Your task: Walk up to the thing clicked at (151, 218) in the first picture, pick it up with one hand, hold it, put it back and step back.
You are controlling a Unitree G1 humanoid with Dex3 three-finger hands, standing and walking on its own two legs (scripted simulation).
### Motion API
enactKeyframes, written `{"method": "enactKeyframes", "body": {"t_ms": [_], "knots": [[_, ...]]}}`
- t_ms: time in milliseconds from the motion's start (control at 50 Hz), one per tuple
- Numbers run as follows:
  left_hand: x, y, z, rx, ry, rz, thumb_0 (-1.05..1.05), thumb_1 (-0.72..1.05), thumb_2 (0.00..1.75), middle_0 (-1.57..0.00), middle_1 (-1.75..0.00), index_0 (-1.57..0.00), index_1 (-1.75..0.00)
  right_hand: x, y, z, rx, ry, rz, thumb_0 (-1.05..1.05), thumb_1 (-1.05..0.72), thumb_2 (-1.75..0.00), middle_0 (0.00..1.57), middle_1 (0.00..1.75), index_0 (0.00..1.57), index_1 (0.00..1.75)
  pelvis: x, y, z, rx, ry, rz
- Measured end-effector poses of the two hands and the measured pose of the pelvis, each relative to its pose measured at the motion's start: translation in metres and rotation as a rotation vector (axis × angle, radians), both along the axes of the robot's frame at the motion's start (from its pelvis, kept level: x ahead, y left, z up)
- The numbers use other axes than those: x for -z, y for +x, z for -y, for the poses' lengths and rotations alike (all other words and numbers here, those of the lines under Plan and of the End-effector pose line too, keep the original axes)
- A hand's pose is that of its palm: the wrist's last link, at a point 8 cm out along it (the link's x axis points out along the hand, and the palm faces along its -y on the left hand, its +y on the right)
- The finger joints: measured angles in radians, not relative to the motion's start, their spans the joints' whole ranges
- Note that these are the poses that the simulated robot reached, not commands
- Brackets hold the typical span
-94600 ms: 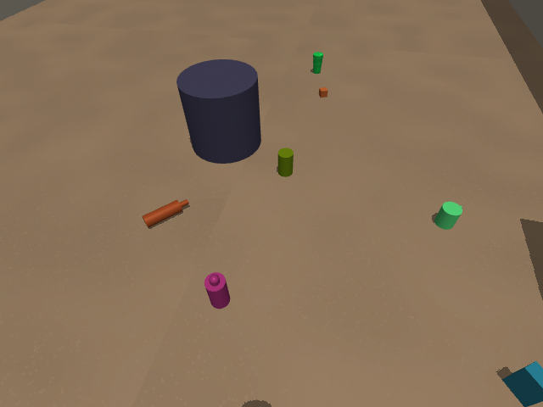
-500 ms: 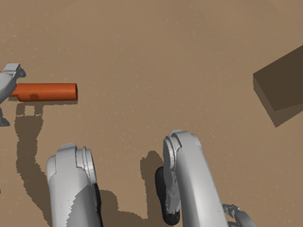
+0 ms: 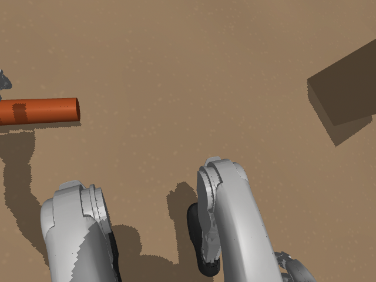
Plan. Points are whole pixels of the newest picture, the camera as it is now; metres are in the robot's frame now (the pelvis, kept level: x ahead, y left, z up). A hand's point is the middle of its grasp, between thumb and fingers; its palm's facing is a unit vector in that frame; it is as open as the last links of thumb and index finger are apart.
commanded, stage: rise first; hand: left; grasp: from above
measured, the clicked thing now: (30, 111) +0.51 +0.33 -0.29
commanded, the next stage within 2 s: approach in 1.60 s
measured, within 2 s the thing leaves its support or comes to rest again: neither
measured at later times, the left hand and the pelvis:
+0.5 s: hand out of the picture +0.46 +0.35 -0.17, palm faces -0.47 -0.05 -0.88, open 14.0 cm; pelvis +0.00 +0.00 -0.01, yaw -1 degrees
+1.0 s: hand out of the picture +0.46 +0.35 -0.18, palm faces -0.47 -0.05 -0.88, open 14.0 cm; pelvis +0.00 +0.00 -0.01, yaw -1 degrees
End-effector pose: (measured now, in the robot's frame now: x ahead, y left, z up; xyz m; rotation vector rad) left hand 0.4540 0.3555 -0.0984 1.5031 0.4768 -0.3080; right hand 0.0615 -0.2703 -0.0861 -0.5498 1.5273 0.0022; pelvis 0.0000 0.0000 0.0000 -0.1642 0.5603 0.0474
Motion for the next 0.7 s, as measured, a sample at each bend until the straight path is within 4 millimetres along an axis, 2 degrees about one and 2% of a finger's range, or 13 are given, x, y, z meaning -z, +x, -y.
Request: {"method": "enactKeyframes", "body": {"t_ms": [700], "knots": [[0.018,0.013,0.007,0.009,-0.008,0.008,0.0,-0.51,0.99,-0.08,-1.05,-0.09,-1.04,-0.003,-0.009,-0.007,-0.003,-0.001,0.003,0.0,-0.92,-0.9,0.2,0.3,0.21,0.3,0.006,-0.001,-0.003,0.009,-0.02,0.012]]}}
